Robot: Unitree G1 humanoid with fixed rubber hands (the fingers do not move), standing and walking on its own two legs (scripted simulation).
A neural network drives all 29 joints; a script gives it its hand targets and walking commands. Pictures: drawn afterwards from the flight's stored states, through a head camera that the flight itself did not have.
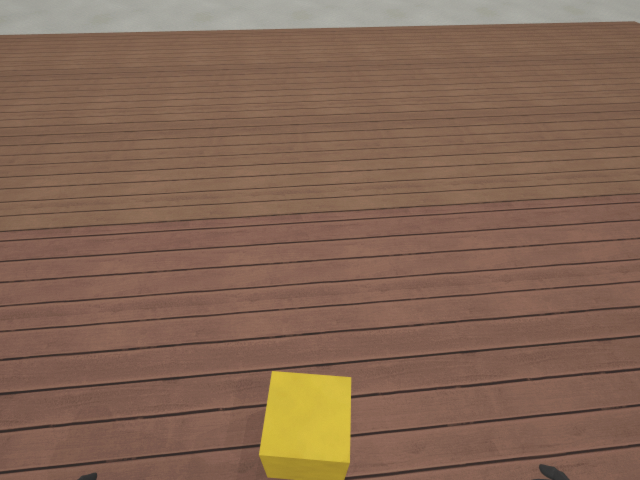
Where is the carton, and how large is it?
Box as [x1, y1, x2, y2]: [259, 371, 350, 479]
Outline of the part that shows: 272,371 259,451 259,456 267,476 290,479 343,479 349,463 350,377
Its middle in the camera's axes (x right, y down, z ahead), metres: -0.03 +0.51 +1.05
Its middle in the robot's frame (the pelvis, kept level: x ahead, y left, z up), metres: +0.37 +0.02 -0.66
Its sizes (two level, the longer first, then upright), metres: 0.210 0.200 0.250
